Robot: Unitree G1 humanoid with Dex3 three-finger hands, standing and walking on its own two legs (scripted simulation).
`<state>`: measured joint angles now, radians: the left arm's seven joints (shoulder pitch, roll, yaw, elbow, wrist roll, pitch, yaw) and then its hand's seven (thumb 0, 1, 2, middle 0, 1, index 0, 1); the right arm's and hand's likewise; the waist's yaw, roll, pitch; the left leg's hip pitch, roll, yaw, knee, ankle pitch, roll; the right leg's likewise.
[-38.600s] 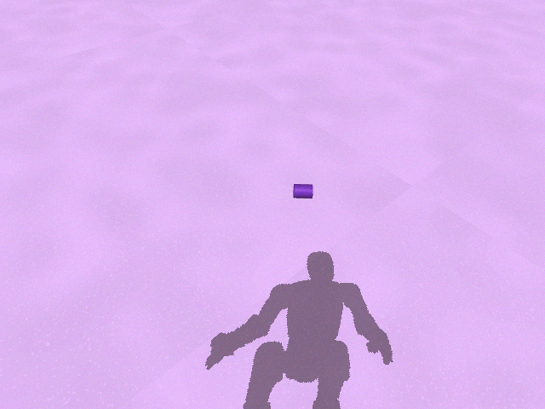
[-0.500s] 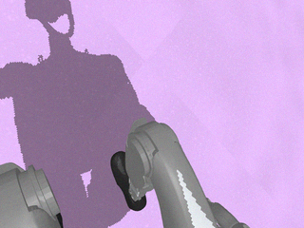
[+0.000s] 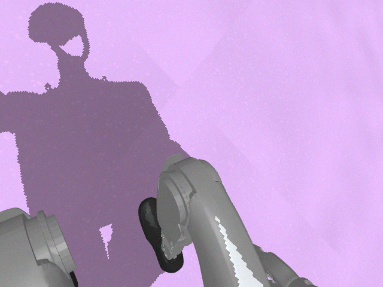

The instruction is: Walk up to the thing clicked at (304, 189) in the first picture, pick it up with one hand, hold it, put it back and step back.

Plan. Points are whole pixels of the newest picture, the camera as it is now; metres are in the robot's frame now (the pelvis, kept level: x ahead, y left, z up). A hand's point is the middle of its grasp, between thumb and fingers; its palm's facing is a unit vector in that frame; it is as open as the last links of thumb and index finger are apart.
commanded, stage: close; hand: left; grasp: from above
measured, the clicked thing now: out of the picture +0.47 +0.33 -0.27
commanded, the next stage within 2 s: settle in 0.32 s
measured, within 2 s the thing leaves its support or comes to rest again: leaves its support in 0.52 s
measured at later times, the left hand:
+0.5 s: hand out of the picture +0.44 +0.33 -0.25, palm faces -0.50 -0.09 -0.86, open 9.8 cm
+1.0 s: hand out of the picture +0.45 +0.35 -0.17, palm faces -0.48 -0.02 -0.88, open 9.7 cm
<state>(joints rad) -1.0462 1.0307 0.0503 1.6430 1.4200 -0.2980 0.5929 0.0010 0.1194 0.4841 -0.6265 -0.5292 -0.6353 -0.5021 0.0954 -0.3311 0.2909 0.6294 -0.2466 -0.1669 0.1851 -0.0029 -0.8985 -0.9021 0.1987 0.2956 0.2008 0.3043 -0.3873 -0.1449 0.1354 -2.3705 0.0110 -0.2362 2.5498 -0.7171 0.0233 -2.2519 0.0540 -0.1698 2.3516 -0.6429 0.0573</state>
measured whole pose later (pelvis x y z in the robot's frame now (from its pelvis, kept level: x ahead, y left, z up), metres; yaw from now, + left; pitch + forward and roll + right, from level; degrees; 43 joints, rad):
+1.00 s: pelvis +0.00 +0.00 +0.02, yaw +3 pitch +33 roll -14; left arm -0.96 0.91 0.06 1.31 1.30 -0.23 0.28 0.00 0.09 0.39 -0.72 -0.45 -0.73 -0.43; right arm 0.17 -0.32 0.17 0.59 -0.17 -0.07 0.18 0.00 -0.92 -0.91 0.20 0.30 0.20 0.30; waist -0.30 -0.02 0.04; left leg -2.37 -0.01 -0.19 2.47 -0.69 0.02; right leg -2.26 0.02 -0.14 2.31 -0.66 0.05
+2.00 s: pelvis -0.01 +0.00 +0.15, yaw +10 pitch +33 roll -7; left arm -0.62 0.72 0.00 0.80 1.05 -0.34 -0.04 0.00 0.08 0.43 -0.73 -0.42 -0.74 -0.40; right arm 0.16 -0.27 0.00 0.62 -0.03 0.09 0.03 0.00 -0.92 -0.91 0.20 0.30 0.20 0.30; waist -0.13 0.04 -0.17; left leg -1.96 -0.01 -0.08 2.02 -0.63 0.03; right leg -1.89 -0.01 -0.05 1.93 -0.62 0.05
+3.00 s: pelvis +0.05 +0.01 +0.42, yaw +12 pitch +11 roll -2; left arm -0.32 0.48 -0.17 0.74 1.03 -0.19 0.02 0.00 0.08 0.41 -0.72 -0.45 -0.73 -0.43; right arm 0.25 -0.24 -0.04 0.70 0.03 0.03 -0.05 0.01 -0.92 -0.91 0.20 0.30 0.20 0.30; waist -0.05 0.03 -0.11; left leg -0.73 0.02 0.01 0.95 -0.42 0.02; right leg -0.71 0.01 0.02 0.89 -0.38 0.03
